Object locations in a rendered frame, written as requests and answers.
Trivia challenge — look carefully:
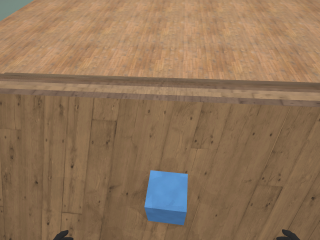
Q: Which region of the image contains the left robot hand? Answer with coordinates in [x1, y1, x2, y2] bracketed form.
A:
[53, 230, 74, 240]

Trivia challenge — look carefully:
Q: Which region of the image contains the right robot hand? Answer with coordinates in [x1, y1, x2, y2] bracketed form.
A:
[276, 229, 300, 240]

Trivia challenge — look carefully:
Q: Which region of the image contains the carton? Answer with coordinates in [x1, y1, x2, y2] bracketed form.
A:
[144, 170, 188, 225]

